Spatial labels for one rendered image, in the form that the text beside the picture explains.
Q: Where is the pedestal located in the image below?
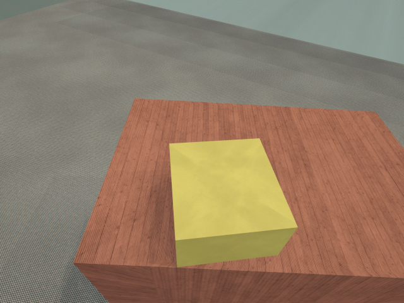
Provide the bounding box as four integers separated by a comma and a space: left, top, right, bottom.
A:
73, 98, 404, 303

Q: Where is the carton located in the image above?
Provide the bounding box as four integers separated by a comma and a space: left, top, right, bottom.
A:
169, 138, 298, 267

